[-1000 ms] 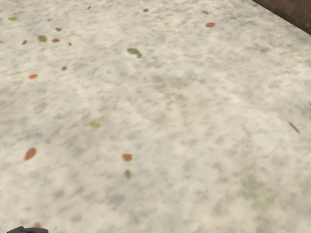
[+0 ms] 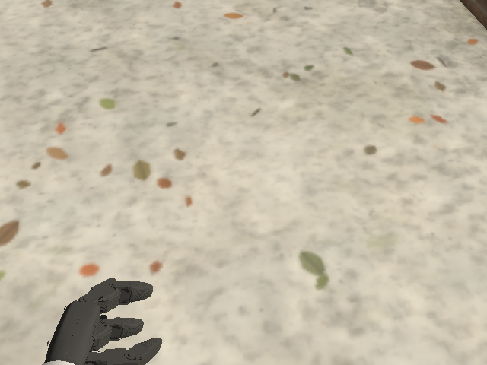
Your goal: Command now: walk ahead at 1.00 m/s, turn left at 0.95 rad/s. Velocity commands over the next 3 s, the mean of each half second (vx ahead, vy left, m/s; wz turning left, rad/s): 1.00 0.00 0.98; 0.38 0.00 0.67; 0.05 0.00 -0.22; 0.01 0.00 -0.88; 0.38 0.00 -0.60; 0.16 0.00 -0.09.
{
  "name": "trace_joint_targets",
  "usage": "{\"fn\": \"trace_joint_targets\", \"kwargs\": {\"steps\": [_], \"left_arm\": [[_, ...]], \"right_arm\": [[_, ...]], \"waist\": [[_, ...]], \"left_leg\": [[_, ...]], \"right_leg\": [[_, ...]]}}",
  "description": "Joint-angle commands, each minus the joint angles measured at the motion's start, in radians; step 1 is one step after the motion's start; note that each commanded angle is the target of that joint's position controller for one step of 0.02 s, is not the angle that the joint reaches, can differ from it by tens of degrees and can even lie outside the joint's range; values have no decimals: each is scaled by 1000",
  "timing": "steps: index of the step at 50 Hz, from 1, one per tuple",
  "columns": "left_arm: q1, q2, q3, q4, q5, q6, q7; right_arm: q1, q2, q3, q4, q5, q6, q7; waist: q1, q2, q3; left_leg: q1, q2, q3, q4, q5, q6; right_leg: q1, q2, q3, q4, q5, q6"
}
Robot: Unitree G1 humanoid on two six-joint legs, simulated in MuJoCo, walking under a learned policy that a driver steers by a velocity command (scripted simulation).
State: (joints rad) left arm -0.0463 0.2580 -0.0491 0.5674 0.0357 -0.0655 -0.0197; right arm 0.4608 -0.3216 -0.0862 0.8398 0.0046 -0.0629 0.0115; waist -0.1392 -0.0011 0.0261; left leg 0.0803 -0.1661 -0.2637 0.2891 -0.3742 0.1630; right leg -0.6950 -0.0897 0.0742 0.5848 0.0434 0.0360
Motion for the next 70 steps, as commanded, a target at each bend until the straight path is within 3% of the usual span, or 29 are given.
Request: {"fn": "trace_joint_targets", "kwargs": {"steps": [1, 3, 4, 5, 6, 8, 12, 20, 24, 26, 27, 28, 29, 32, 34, 39, 43, 46, 47, 48, 49, 51, 56, 61, 64, 65, 66, 67, 70], "left_arm": [[73, 157, 59, -39, -11, -20, 20], [487, 255, 111, 57, -12, -27, 55], [640, 318, 133, 84, 30, -31, 71], [501, 374, 148, 67, 40, -24, 57], [370, 244, 136, 36, 30, -17, 50], [334, 137, 111, 67, 23, -10, 43], [430, 88, 98, 187, -11, -46, 24], [472, 160, 111, 250, -5, -68, 23], [496, 267, 137, 244, -4, -19, 55], [426, 262, 142, 206, -8, 4, 45], [433, 150, 124, 168, 4, 0, 27], [481, 163, 116, 57, -28, -4, 35], [370, 180, 106, 39, -20, -25, 39], [341, 159, 96, 50, 7, -7, 41], [366, 148, 95, 57, 23, 38, 42], [279, 66, 63, 36, -7, 41, 37], [209, 92, 66, 36, -12, 33, 37], [388, 155, 88, 97, 4, -3, 46], [449, 210, 96, 95, 3, -16, 49], [438, 229, 108, 86, -12, 3, 41], [403, 182, 102, 65, -35, 21, 35], [287, 87, 75, 60, -25, 36, 41], [252, 102, 78, 103, -2, 51, 38], [300, 159, 108, 143, -11, 87, 15], [275, 170, 130, 130, -33, 114, 8], [259, 134, 127, 111, -40, 111, 6], [204, 76, 117, 62, -56, 102, 3], [202, 101, 127, 71, -29, 100, 8], [353, 132, 158, 139, -13, 122, 8]], "right_arm": [[-53, -209, -53, -65, -6, -14, -10], [-165, -217, -51, -93, -22, -29, -2], [-154, -45, -6, -129, -13, -38, -4], [-30, -8, 24, -191, 30, -31, 0], [-103, -91, 20, -146, -6, -9, -11], [-215, -112, 12, -150, -35, 14, 14], [-315, -19, 43, -235, -45, 61, 58], [-574, -16, 74, -334, -37, 63, 97], [-363, -77, 46, -260, -35, 52, 72], [-2, -146, -5, -129, -39, 35, 30], [-78, -226, -35, -127, -13, 46, 1], [-83, -336, -62, -188, -50, 64, 5], [-60, -290, -63, -203, -30, 68, -10], [-193, -172, -29, -178, -7, 49, -31], [-210, -140, -12, -167, -1, 35, -23], [-186, -108, -8, -121, -13, 24, -8], [-102, -92, -1, -89, -16, 38, -20], [-148, -120, -8, -101, -11, 37, -30], [-99, -79, -1, -130, -4, 28, -30], [51, -38, 5, -124, 10, 33, -36], [35, -88, 4, -87, -37, 47, -40], [-93, -81, 7, -99, -40, 74, -31], [-102, -17, 35, -89, -25, 128, -9], [-163, -20, 50, -85, -25, 129, -20], [-100, -33, 47, -70, -24, 101, -38], [-79, -86, 36, -77, -36, 90, -51], [-98, -170, 10, -86, -40, 91, -63], [-212, -156, 6, -111, -46, 91, -69], [-352, -32, 44, -160, -36, 69, -84]], "waist": [[114, 60, -93], [347, 45, -292], [353, -192, -405], [198, -478, -481], [205, -246, -310], [199, -28, -120], [150, -83, -4], [149, -27, 132], [13, -113, -44], [-117, -40, -182], [8, 200, -122], [34, 202, -374], [5, -21, -379], [157, -127, -22], [200, -129, -22], [160, 2, -117], [90, 51, -88], [195, 37, -95], [193, -108, -189], [137, -291, -355], [135, -132, -344], [117, -22, -172], [95, -116, -112], [136, -185, -63], [93, -144, -23], [88, -56, -27], [86, 177, 0], [97, 220, 56], [216, 80, -25]], "left_leg": [[-173, 170, -144, 147, 883, 10], [-331, 121, -99, 610, 817, -25], [-569, 33, 1, 959, 106, -25], [-789, 11, 89, 1140, -136, -43], [-862, 111, 119, 1168, -4, -35], [-830, 182, 167, 1081, 97, -55], [-881, 266, 179, 1038, 122, -67], [-738, 205, 408, 546, 393, -17], [-432, 60, 469, 468, 236, 54], [35, 46, 340, 300, 283, 104], [184, 226, 67, 317, 575, 123], [474, 457, -410, 241, 784, 376], [403, 454, -440, 138, 741, 342], [-134, 336, -193, 50, 896, 236], [-309, 286, -96, 39, 1033, 199], [-379, 117, 97, 118, 1086, 31], [-243, 155, 42, 185, 963, -32], [-213, 154, 20, 446, 912, -80], [-324, 59, 82, 723, 429, -113], [-500, -87, 147, 981, -320, -151], [-538, -37, 88, 1058, -251, -143], [-550, 28, 96, 1006, -150, -161], [-383, 64, 199, 706, -104, -182], [-308, 83, 273, 398, -65, -138], [-182, 83, 258, 135, 37, -84], [-132, 206, 132, 20, -48, -50], [-162, 404, -105, -94, -178, 35], [-324, 559, -156, -134, 9, 108], [-300, 434, 130, -4, 550, 59]], "right_leg": [[451, 118, -55, -75, -56, -26], [889, 36, -6, -13, -263, -52], [1125, -233, 299, -73, -657, -85], [1154, -409, 877, -315, -817, -175], [1001, -347, 778, -335, -953, -184], [762, -257, 425, -323, -615, -158], [626, -208, 105, -385, -273, -115], [605, -109, -342, -480, 303, -45], [763, -168, -360, -69, 1064, -31], [511, -138, -333, 518, 679, -35], [173, 60, -315, 884, -486, 1], [-118, 129, -123, 1198, -620, 44], [-157, 68, -4, 1125, -513, 31], [-4, -20, -10, 825, -489, 42], [123, -40, -26, 662, -492, 64], [308, 46, -111, 246, -108, -6], [316, 92, -104, 58, -11, -38], [496, 72, -64, -142, 156, -98], [690, -141, 115, -59, 742, -175], [860, -397, 422, -71, 1068, -377], [770, -362, 471, -127, 844, -381], [565, -241, 285, -203, 382, -303], [359, -103, 83, -317, -29, -231], [340, -86, 185, -366, -373, -218], [240, -48, 229, -363, -454, -141], [174, 8, 182, -284, -477, -84], [48, 154, 8, -79, -513, -29], [75, 172, -78, 219, -554, -27], [160, 122, -52, 559, -479, -25]]}}
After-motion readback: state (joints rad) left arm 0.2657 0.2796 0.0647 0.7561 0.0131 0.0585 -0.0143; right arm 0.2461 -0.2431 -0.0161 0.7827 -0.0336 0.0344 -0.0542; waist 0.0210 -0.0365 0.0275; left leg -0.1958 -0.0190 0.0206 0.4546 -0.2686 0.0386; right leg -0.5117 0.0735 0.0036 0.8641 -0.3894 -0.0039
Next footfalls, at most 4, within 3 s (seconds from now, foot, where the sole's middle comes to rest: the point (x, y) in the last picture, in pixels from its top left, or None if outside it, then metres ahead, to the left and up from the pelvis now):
0.06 right None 0.28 -0.17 -0.77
0.52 left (169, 314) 0.61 0.14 -0.77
0.92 right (139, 226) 0.91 0.22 -0.77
1.30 left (126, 291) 0.70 0.26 -0.77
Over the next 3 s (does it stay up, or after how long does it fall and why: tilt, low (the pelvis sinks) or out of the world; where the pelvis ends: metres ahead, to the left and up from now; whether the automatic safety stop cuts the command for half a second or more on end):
stays up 0.99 0.09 0.01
